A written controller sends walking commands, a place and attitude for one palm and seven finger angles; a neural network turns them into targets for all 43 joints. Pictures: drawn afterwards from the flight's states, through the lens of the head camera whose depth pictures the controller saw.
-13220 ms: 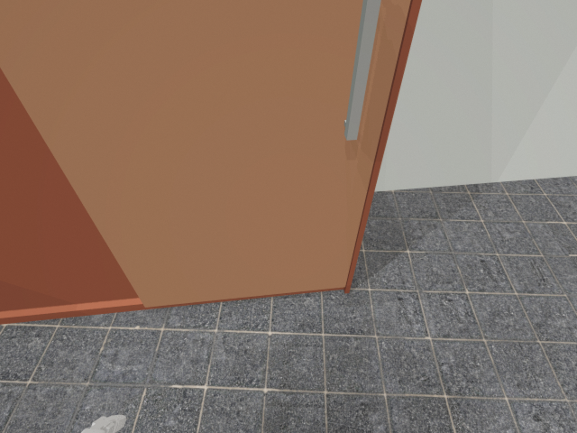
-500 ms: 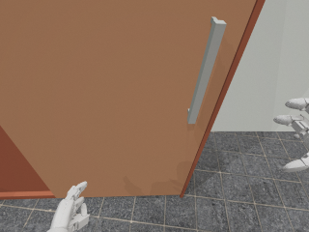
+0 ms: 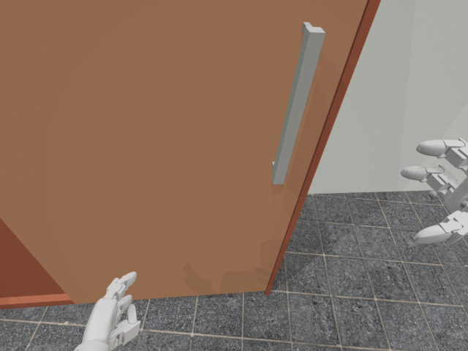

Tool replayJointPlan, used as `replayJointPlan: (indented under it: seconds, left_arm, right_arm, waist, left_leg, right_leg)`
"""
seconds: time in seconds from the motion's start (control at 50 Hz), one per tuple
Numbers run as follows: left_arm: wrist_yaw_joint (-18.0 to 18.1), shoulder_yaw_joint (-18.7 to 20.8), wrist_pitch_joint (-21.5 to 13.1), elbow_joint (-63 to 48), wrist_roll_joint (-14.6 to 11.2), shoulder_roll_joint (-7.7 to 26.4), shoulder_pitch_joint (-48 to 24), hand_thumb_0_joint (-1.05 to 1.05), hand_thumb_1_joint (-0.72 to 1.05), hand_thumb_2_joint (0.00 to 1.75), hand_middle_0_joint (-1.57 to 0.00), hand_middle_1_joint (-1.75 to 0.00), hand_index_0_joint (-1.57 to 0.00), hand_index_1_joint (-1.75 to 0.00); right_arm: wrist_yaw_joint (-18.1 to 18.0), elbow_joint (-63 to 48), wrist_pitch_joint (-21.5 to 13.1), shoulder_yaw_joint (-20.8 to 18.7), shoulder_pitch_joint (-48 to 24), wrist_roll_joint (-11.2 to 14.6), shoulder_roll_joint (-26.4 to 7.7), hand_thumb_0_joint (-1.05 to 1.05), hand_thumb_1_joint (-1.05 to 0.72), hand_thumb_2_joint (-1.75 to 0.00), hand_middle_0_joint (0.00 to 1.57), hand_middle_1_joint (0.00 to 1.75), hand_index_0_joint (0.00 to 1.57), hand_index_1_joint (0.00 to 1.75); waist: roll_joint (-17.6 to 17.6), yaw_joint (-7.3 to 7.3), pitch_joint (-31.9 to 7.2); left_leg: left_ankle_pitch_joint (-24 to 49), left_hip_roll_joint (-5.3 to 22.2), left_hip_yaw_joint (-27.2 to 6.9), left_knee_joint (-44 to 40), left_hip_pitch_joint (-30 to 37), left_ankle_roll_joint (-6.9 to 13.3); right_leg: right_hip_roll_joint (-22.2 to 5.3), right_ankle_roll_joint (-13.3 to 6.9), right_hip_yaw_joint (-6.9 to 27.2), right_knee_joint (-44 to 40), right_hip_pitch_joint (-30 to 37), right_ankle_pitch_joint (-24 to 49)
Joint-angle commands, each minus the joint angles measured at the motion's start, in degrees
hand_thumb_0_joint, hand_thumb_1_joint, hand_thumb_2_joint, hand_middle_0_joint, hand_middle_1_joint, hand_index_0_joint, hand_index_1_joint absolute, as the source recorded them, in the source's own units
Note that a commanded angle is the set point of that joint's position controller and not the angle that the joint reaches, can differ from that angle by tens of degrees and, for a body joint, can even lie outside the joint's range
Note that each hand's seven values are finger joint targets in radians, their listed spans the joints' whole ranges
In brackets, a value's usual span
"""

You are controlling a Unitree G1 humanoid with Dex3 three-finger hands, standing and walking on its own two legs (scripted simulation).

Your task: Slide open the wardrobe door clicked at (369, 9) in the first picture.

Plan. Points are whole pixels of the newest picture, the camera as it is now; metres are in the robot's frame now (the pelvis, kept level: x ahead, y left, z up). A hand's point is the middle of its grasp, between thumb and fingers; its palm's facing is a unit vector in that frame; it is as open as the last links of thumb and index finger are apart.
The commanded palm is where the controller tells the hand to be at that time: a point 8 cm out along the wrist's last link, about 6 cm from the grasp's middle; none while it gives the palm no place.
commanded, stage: move the hooked fingers beside the handle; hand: right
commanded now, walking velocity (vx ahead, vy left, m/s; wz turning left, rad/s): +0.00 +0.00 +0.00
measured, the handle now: (289, 115) +0.50 -0.10 +0.18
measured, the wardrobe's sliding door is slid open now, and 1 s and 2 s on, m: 0.00 0.00 0.00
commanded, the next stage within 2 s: none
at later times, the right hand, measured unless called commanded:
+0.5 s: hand (391, 166) +0.34 -0.23 +0.20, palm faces +0.00 +1.00 -0.06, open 14.0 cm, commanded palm +0.32 -0.27 +0.20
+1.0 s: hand (359, 150) +0.39 -0.20 +0.18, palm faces -0.04 +1.00 -0.03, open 14.0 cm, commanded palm +0.37 -0.25 +0.19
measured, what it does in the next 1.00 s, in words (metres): stands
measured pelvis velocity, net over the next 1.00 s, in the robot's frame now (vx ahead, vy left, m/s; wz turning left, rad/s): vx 0.00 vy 0.01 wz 0.02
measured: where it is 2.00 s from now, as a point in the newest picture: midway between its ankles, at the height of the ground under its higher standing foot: outside the picture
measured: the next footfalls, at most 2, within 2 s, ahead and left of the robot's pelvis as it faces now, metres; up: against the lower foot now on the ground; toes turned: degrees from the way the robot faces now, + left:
none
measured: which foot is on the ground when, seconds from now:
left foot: down 0.00-1.00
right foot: down 0.00-1.00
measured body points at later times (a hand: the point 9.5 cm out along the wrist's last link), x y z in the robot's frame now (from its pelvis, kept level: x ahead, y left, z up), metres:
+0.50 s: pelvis +0.00 +0.00 +0.00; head -0.01 +0.03 +0.45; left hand +0.17 +0.24 -0.08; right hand +0.34 -0.29 +0.20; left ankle +0.02 +0.12 -0.74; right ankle -0.03 -0.12 -0.74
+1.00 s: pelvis +0.00 +0.01 +0.00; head +0.00 +0.03 +0.45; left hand +0.15 +0.26 -0.09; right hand +0.39 -0.26 +0.19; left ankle +0.02 +0.12 -0.74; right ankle -0.03 -0.12 -0.74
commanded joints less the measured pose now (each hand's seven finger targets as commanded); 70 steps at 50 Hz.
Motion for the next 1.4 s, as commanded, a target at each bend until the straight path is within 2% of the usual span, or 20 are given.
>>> replayJointPlan:
  seconds: [0.0,0.1,0.14,0.24,0.26,0.3,0.38,0.44,0.56,0.68,0.74,0.86,0.94,1.02,1.06,1.14,1.2,1.26,1.36,1.38]
  left_arm:
    - [0.7,3.0,-3.8,-9.7,0.1,6.1,-7.4,0.0,0.9,0.9,-0.2,-0.3,-0.2,-0.3]
    - [0.7,2.9,-3.5,-8.0,0.2,6.0,-7.0,0.0,0.9,0.9,-0.2,-0.3,-0.2,-0.3]
    - [0.6,3.1,-3.2,-8.0,0.1,6.2,-6.9,0.0,0.9,0.9,-0.2,-0.3,-0.2,-0.3]
    - [0.3,3.3,-2.4,-9.1,-0.1,6.1,-7.1,0.0,0.9,0.9,-0.2,-0.3,-0.2,-0.3]
    - [0.2,3.4,-2.2,-9.0,0.1,6.2,-6.9,0.0,0.9,0.9,-0.2,-0.3,-0.2,-0.3]
    - [0.4,3.6,-2.0,-9.0,0.1,6.3,-6.7,0.0,0.9,0.9,-0.2,-0.3,-0.2,-0.3]
    - [0.8,3.5,-1.9,-8.3,0.1,6.2,-6.6,0.0,0.9,0.9,-0.2,-0.3,-0.2,-0.3]
    - [1.2,3.5,-2.0,-7.9,-0.1,6.1,-6.1,0.0,0.9,0.9,-0.2,-0.3,-0.2,-0.3]
    - [1.2,3.8,-0.6,-6.8,-0.1,7.2,-5.1,0.0,0.9,0.9,-0.2,-0.3,-0.2,-0.3]
    - [0.9,3.9,-0.4,-8.2,0.0,6.6,-5.1,0.0,0.9,0.9,-0.2,-0.3,-0.2,-0.3]
    - [1.0,3.9,-0.7,-7.9,0.0,6.5,-4.5,0.0,0.9,0.9,-0.2,-0.3,-0.2,-0.3]
    - [1.1,4.4,0.4,-6.1,-0.3,7.6,-2.9,0.0,0.9,0.9,-0.2,-0.3,-0.2,-0.3]
    - [1.0,4.3,0.6,-6.8,-0.3,6.9,-3.0,0.0,0.9,0.9,-0.2,-0.3,-0.2,-0.3]
    - [1.1,4.3,0.6,-6.3,0.3,6.8,-2.0,0.0,0.9,0.9,-0.2,-0.3,-0.2,-0.3]
    - [1.1,4.2,1.1,-5.6,0.3,7.2,-1.4,0.0,0.9,0.9,-0.2,-0.3,-0.2,-0.3]
    - [0.9,4.2,1.6,-4.5,-0.1,7.1,-0.4,0.0,0.9,0.9,-0.2,-0.3,-0.2,-0.3]
    - [0.6,4.6,2.0,-4.6,-0.1,7.3,0.3,0.0,0.9,0.9,-0.2,-0.3,-0.2,-0.3]
    - [0.4,5.1,2.2,-4.5,0.3,7.7,1.3,0.0,0.9,0.9,-0.2,-0.3,-0.2,-0.3]
    - [0.3,5.0,2.7,-3.7,0.7,7.5,2.5,0.0,0.9,0.9,-0.2,-0.3,-0.2,-0.3]
    - [0.2,5.0,2.8,-3.9,0.8,7.1,2.7,0.0,0.9,0.9,-0.2,-0.3,-0.2,-0.3]
  right_arm:
    - [-0.9,-16.8,-4.9,-3.7,-22.4,0.6,-16.0,0.0,0.5,-0.3,0.3,1.2,0.3,1.2]
    - [-3.1,-10.0,-5.4,-3.6,-22.1,0.9,-14.0,0.0,0.5,-0.3,0.3,1.2,0.3,1.2]
    - [-3.6,-7.7,-4.1,-3.5,-20.6,0.2,-13.6,0.0,0.5,-0.3,0.3,1.2,0.3,1.2]
    - [-4.0,-9.3,-2.4,-0.7,-22.9,-1.0,-12.1,0.0,0.5,-0.3,0.3,1.2,0.3,1.2]
    - [-4.0,-9.3,-2.7,-1.4,-22.8,-0.8,-12.9,0.0,0.5,-0.3,0.3,1.2,0.3,1.2]
    - [-4.0,-9.3,-3.7,-2.5,-25.1,-0.7,-14.1,0.0,0.5,-0.3,0.3,1.2,0.3,1.2]
    - [-5.0,-8.5,-5.4,-1.9,-30.1,-0.9,-14.1,0.0,0.5,-0.3,0.3,1.2,0.3,1.2]
    - [-5.7,-6.5,-5.7,1.3,-32.6,-1.7,-11.3,0.0,0.5,-0.3,0.3,1.2,0.3,1.2]
    - [-5.8,2.3,-4.2,0.0,-32.9,-2.4,-13.8,0.0,0.5,-0.3,0.3,1.2,0.3,1.2]
    - [-6.0,-0.3,-7.2,-0.1,-37.8,-2.5,-14.5,0.0,0.5,-0.3,0.3,1.2,0.3,1.2]
    - [-6.2,0.2,-8.6,2.1,-39.4,-2.5,-11.9,0.0,0.5,-0.3,0.3,1.2,0.3,1.2]
    - [-6.9,9.8,-5.7,3.4,-38.9,-3.0,-10.9,0.0,0.5,-0.3,0.3,1.2,0.3,1.2]
    - [-8.4,6.0,-7.0,5.8,-46.1,-4.1,-9.8,0.0,0.5,-0.3,0.3,1.2,0.3,1.2]
    - [-9.8,5.6,-10.2,1.8,-48.3,-3.7,-13.3,0.0,0.5,-0.3,0.3,1.2,0.3,1.2]
    - [-10.1,9.1,-10.5,0.9,-47.3,-4.0,-14.7,0.0,0.5,-0.3,0.3,1.2,0.3,1.2]
    - [-10.3,16.0,-9.2,7.1,-49.8,-5.3,-8.5,0.0,0.5,-0.3,0.3,1.2,0.3,1.2]
    - [-10.5,17.0,-8.7,10.1,-52.1,-5.7,-5.5,0.0,0.5,-0.3,0.3,1.2,0.3,1.2]
    - [-11.4,16.8,-9.9,6.4,-52.0,-5.1,-8.4,0.0,0.5,-0.3,0.3,1.2,0.3,1.2]
    - [-13.5,16.8,-13.0,4.4,-58.0,-6.3,-11.6,0.0,0.5,-0.3,0.3,1.2,0.3,1.2]
    - [-14.0,15.8,-13.6,4.4,-58.6,-7.0,-11.6,0.0,0.5,-0.3,0.3,1.2,0.3,1.2]
  waist:
    - [-2.3,1.68,-14.4]
    - [-0.3,1.69,-9.4]
    - [-1.7,1.37,-9.2]
    - [-1.9,1.53,-12.4]
    - [1.5,1.51,-12.9]
    - [1.8,1.73,-14.3]
    - [-0.4,2.33,-13.9]
    - [-2.7,3.01,-13.0]
    - [3.1,2.92,-12.3]
    - [-0.4,2.83,-17.6]
    - [-1.7,3.41,-17.4]
    - [4.3,4.15,-12.0]
    - [0.1,4.77,-15.8]
    - [2.6,4.35,-20.9]
    - [3.3,4.08,-19.2]
    - [-0.9,5.65,-13.4]
    - [0.2,6.17,-14.6]
    - [4.8,5.37,-19.3]
    - [3.2,5.36,-20.4]
    - [0.3,5.22,-21.6]
  left_leg:
    - [13.2,-1.7,-2.2,-2.5,5.1,1.4]
    - [11.1,-1.8,-1.8,-3.2,3.0,1.4]
    - [11.6,-1.5,-1.7,-2.8,3.0,1.5]
    - [14.8,-1.2,-2.0,-2.1,4.2,1.5]
    - [15.7,-1.3,-2.1,-2.2,5.2,1.4]
    - [15.3,-1.4,-2.4,-2.1,5.3,1.2]
    - [13.7,-1.3,-2.8,-2.5,4.6,1.2]
    - [13.1,-1.2,-2.7,-2.5,3.1,1.4]
    - [13.4,-0.8,-3.5,-2.6,4.1,1.2]
    - [17.9,-0.6,-4.0,-1.4,6.5,1.3]
    - [18.2,-0.8,-3.5,-1.3,5.4,1.5]
    - [14.0,-0.8,-3.5,-2.5,2.4,1.1]
    - [14.3,-0.7,-3.7,-2.0,2.9,1.4]
    - [17.8,-0.8,-4.1,-1.5,6.6,1.4]
    - [17.6,-0.8,-4.1,-1.6,6.7,1.4]
    - [14.5,-0.8,-3.7,-2.3,1.3,1.7]
    - [15.5,-1.0,-3.4,-1.9,0.9,1.9]
    - [18.3,-1.2,-3.5,-1.2,3.5,1.7]
    - [19.3,-1.1,-4.1,-1.0,5.4,1.7]
    - [20.7,-1.1,-4.2,-0.6,5.9,1.8]
  right_leg:
    - [1.5,-1.8,2.6,-4.2,3.0,16.1]
    - [1.2,-1.5,2.6,-5.2,0.4,13.8]
    - [1.2,-1.4,2.2,-5.3,-0.1,14.4]
    - [1.2,-1.5,1.8,-4.5,0.9,17.2]
    - [1.0,-1.7,1.8,-4.2,0.8,17.7]
    - [1.2,-1.9,1.7,-4.1,0.9,16.9]
    - [1.3,-1.8,1.5,-4.3,1.0,15.4]
    - [1.3,-1.7,1.6,-4.4,1.6,15.1]
    - [1.3,-2.1,1.1,-3.9,-1.4,13.9]
    - [1.4,-2.2,0.7,-3.3,0.3,17.3]
    - [1.3,-2.0,1.0,-3.3,1.3,18.1]
    - [1.0,-2.2,0.9,-3.9,-2.1,13.7]
    - [1.2,-2.1,1.1,-3.7,-0.1,14.8]
    - [1.2,-2.3,1.2,-3.4,0.9,17.4]
    - [1.0,-2.2,1.0,-3.8,-0.7,17.0]
    - [0.9,-1.9,1.0,-4.3,-1.4,14.7]
    - [0.8,-1.9,1.3,-4.0,-0.8,16.2]
    - [0.5,-2.1,1.3,-3.2,-0.1,18.6]
    - [0.6,-2.2,0.9,-3.6,-0.9,18.9]
    - [0.8,-2.1,0.8,-3.6,-0.1,20.6]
